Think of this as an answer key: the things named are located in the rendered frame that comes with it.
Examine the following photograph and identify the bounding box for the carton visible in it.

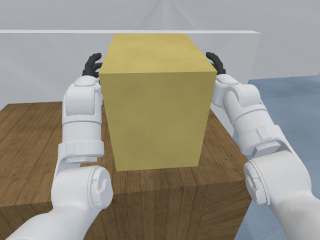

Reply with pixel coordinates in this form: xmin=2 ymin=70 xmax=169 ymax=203
xmin=98 ymin=33 xmax=218 ymax=172

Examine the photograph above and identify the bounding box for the right robot forearm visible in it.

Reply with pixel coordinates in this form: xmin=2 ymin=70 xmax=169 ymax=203
xmin=211 ymin=74 xmax=312 ymax=191

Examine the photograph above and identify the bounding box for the robot left upper arm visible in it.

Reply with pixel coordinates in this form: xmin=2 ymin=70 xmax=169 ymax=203
xmin=5 ymin=165 xmax=113 ymax=240

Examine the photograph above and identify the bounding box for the robot right hand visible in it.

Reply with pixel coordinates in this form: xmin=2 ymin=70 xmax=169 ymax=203
xmin=206 ymin=52 xmax=226 ymax=75

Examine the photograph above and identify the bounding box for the robot left hand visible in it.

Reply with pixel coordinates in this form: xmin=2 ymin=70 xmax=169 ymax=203
xmin=82 ymin=53 xmax=103 ymax=93

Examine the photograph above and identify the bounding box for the robot right upper arm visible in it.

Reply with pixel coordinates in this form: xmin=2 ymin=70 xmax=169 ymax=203
xmin=243 ymin=150 xmax=320 ymax=240

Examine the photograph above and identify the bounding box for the left robot forearm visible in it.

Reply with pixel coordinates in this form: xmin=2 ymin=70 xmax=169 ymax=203
xmin=51 ymin=75 xmax=105 ymax=205

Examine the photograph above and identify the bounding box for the pedestal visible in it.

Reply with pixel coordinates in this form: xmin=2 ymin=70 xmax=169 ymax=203
xmin=0 ymin=99 xmax=252 ymax=240

